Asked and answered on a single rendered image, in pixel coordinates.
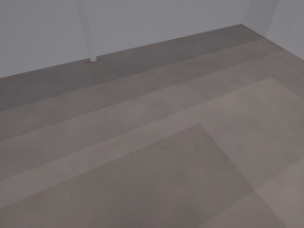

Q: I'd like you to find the panel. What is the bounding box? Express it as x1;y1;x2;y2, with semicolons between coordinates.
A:
76;0;97;62

